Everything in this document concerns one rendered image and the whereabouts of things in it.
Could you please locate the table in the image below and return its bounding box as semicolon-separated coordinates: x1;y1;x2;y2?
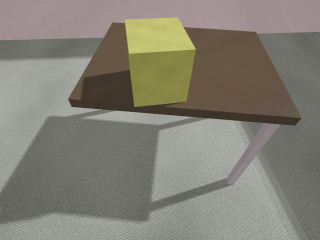
68;22;302;185

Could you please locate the carton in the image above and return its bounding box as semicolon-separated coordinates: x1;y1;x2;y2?
125;17;196;107

